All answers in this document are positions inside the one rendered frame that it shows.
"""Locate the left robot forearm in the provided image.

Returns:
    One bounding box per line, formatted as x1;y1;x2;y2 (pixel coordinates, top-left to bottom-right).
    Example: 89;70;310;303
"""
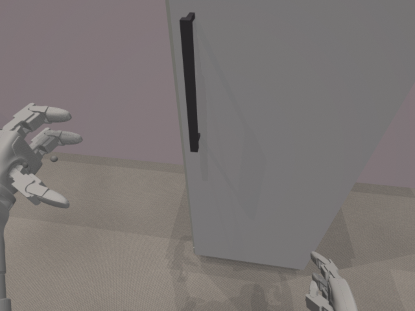
0;184;16;311

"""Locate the handle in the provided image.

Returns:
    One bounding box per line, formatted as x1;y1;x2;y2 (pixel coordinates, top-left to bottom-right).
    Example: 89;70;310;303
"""
180;12;200;152

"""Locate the robot right hand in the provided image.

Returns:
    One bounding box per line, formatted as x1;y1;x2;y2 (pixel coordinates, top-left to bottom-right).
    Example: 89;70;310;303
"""
305;251;358;311

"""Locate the fridge door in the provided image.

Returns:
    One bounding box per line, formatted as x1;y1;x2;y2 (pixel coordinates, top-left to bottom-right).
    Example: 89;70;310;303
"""
169;0;415;270

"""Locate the robot left hand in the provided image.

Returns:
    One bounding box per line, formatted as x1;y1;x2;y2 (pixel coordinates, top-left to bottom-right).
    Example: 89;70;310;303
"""
0;103;83;208

